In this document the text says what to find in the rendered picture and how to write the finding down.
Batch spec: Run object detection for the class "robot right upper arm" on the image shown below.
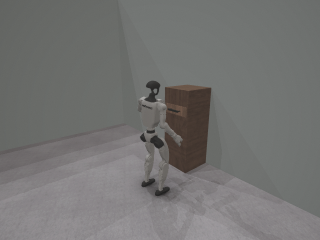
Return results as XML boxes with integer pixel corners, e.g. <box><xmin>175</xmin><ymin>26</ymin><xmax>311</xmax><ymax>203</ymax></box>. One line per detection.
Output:
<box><xmin>157</xmin><ymin>102</ymin><xmax>167</xmax><ymax>129</ymax></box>

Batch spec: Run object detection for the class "right robot hand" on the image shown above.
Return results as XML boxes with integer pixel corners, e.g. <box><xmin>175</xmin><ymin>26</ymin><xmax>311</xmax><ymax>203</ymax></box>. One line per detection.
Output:
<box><xmin>173</xmin><ymin>135</ymin><xmax>183</xmax><ymax>147</ymax></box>

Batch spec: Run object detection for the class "robot left upper arm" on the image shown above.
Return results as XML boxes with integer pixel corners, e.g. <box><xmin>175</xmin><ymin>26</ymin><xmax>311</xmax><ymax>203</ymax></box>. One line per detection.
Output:
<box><xmin>137</xmin><ymin>97</ymin><xmax>146</xmax><ymax>112</ymax></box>

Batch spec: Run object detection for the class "left robot foot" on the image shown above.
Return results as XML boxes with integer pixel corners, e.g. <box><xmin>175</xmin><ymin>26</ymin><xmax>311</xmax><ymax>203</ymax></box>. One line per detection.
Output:
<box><xmin>141</xmin><ymin>178</ymin><xmax>155</xmax><ymax>187</ymax></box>

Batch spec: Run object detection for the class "right robot shin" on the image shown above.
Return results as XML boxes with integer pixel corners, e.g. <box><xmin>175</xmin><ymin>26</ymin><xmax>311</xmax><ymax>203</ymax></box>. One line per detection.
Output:
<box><xmin>158</xmin><ymin>163</ymin><xmax>169</xmax><ymax>191</ymax></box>

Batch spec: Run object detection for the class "right robot forearm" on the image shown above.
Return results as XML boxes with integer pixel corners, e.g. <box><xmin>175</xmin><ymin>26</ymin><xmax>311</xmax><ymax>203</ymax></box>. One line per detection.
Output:
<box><xmin>164</xmin><ymin>123</ymin><xmax>178</xmax><ymax>139</ymax></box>

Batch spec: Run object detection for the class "cabinet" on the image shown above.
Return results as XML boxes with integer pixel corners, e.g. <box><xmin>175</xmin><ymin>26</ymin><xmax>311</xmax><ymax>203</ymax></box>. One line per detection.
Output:
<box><xmin>164</xmin><ymin>84</ymin><xmax>212</xmax><ymax>173</ymax></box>

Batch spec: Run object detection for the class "drawer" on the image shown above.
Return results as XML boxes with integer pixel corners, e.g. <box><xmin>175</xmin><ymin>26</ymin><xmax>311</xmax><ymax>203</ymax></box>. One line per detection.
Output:
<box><xmin>166</xmin><ymin>103</ymin><xmax>187</xmax><ymax>118</ymax></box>

